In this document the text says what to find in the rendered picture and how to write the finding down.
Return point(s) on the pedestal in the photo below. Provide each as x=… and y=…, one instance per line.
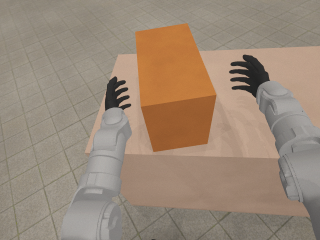
x=237, y=170

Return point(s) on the robot right upper arm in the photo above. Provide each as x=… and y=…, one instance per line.
x=300, y=177

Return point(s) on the carton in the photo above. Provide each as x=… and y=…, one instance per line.
x=177, y=97

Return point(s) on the left robot hand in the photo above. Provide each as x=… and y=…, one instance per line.
x=111, y=100

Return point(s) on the left robot forearm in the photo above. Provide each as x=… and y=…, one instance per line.
x=101, y=180

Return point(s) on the right robot hand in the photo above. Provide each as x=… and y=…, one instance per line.
x=255, y=71

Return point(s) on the right robot forearm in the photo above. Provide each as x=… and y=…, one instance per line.
x=287, y=120

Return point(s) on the robot left upper arm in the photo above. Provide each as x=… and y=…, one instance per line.
x=92, y=220

